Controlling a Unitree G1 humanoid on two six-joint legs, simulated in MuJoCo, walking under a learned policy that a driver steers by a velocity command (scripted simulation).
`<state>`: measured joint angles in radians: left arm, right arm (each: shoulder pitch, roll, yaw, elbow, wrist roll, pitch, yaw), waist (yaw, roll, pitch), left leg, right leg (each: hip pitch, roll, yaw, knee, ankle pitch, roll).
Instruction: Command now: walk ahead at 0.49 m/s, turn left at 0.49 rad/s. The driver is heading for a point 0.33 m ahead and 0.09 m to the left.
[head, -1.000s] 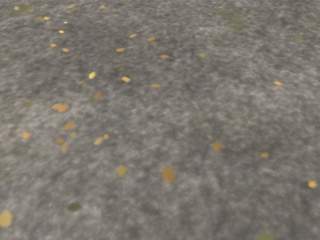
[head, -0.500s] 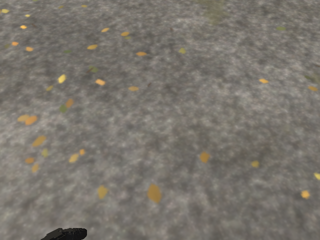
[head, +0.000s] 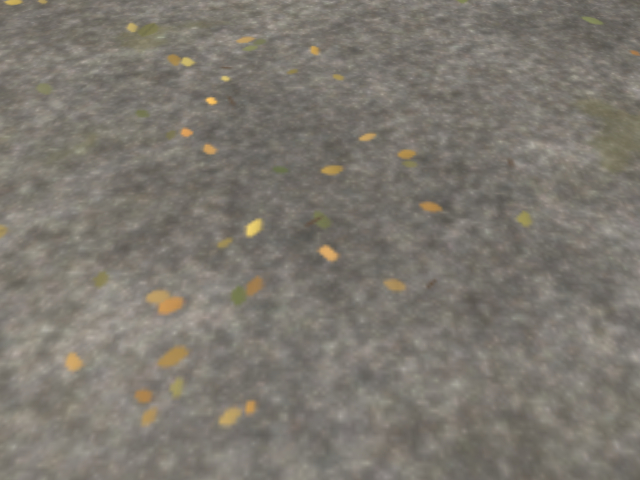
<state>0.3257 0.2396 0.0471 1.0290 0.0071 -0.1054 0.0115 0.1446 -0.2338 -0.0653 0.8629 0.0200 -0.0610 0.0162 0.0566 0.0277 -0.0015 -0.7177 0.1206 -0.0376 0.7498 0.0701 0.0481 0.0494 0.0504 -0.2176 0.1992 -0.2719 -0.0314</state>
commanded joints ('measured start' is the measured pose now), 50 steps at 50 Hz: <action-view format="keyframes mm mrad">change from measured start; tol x32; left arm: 1 36 167 33 -38 -12 12 10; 50 -273 89 27 -92 -11 90 12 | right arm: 1 -155 -19 10 -122 1 -13 28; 8 288 -334 -110 -86 -1 3 13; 50 162 -78 5 121 -27 57 -48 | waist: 1 24 -34 118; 9 -147 162 -418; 50 -64 -21 -27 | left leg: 1 -66 -10 55 -82 -43 14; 7 640 -159 93 -198 -188 160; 9 1127 279 -799 -399 -19 422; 18 516 53 -66 -454 575 219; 29 585 37 -80 -309 247 118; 33 407 -125 -9 -142 -441 -38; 50 440 -84 -26 -334 -264 -7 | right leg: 1 20 -330 66 -36 380 -130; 6 34 -322 -18 413 1025 -63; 9 -732 1 235 1265 -342 55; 10 -787 -67 304 1278 -273 34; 28 -463 -99 236 349 212 32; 31 -134 -236 358 289 894 -77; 37 -278 -205 371 260 397 -92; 50 -191 -122 276 309 342 -63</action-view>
